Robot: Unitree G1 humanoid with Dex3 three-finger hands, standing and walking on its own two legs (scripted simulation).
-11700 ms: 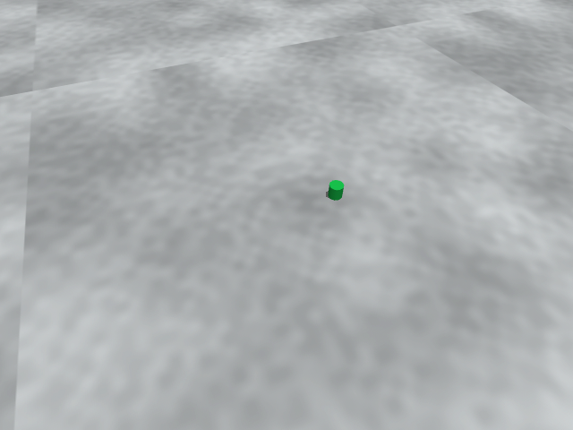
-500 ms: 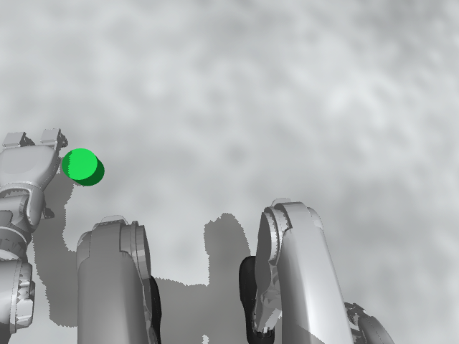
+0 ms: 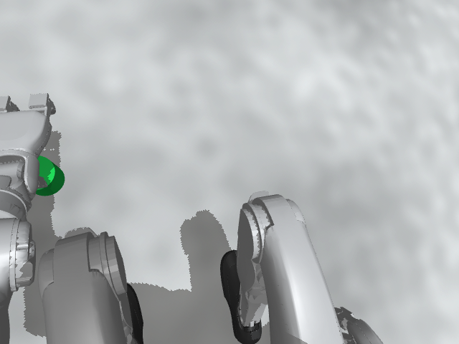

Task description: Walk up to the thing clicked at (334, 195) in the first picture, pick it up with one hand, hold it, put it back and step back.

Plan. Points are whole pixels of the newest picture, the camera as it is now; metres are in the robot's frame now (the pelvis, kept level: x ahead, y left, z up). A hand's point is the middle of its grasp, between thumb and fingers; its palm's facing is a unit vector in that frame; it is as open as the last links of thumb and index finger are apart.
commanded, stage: approach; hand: left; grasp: from above
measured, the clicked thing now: (40, 176) +0.45 +0.27 -0.28
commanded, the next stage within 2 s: rest palm in 0.46 s
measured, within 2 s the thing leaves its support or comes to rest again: neither
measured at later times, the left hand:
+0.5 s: hand (5, 189) +0.41 +0.29 -0.17, palm faces -0.43 -0.06 -0.90, open 14.1 cm
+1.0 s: hand (29, 178) +0.43 +0.27 -0.22, palm faces -0.52 -0.10 -0.85, open 14.2 cm
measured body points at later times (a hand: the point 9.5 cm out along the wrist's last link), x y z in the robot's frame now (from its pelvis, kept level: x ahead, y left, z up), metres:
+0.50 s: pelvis +0.00 +0.00 +0.00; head +0.23 +0.06 +0.38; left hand +0.42 +0.29 -0.12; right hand +0.07 -0.28 -0.11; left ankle +0.07 +0.12 -0.28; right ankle +0.10 -0.13 -0.28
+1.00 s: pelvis +0.00 +0.00 -0.01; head +0.26 +0.06 +0.36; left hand +0.46 +0.27 -0.17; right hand +0.01 -0.27 -0.10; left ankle +0.07 +0.12 -0.28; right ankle +0.10 -0.13 -0.28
